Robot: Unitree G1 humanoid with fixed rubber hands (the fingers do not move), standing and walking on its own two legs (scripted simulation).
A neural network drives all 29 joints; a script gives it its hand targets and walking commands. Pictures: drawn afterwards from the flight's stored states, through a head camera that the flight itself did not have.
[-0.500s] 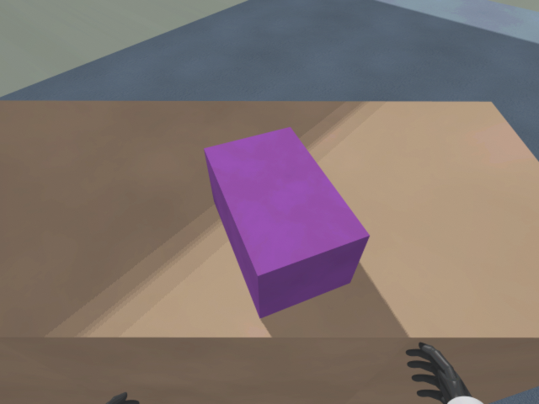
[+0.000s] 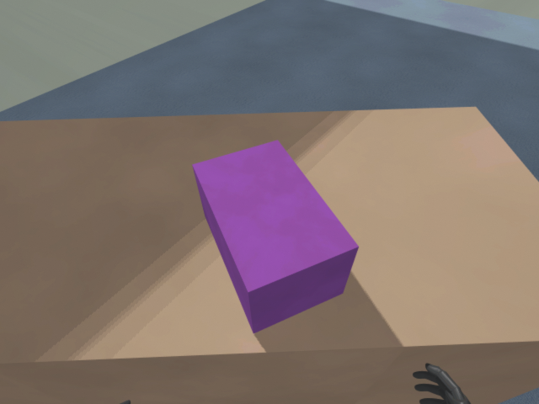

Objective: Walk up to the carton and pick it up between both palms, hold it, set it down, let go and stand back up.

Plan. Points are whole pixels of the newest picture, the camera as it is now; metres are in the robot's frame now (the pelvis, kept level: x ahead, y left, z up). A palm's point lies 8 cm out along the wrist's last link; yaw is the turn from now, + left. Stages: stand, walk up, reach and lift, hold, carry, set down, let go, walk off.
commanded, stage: walk up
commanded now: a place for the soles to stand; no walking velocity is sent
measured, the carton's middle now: (266, 228) +0.41 +0.02 +0.00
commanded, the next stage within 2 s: none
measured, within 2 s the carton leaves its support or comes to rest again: neither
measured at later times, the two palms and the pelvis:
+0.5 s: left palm out of the picture +0.02 +0.26 -0.08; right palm out of the picture +0.06 -0.31 -0.13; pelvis -0.10 -0.02 -0.02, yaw -2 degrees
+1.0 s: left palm out of the picture -0.11 +0.27 -0.11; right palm out of the picture -0.06 -0.26 -0.10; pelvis -0.16 +0.00 -0.01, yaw +4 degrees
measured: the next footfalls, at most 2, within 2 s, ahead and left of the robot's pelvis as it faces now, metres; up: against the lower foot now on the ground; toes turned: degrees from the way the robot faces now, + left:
left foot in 0.74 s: -0.14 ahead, +0.13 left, +0.00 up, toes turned +0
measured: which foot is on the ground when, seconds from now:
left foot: down 0.00-0.40, up 0.42-0.72, down 0.74-1.00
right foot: down 0.00-1.00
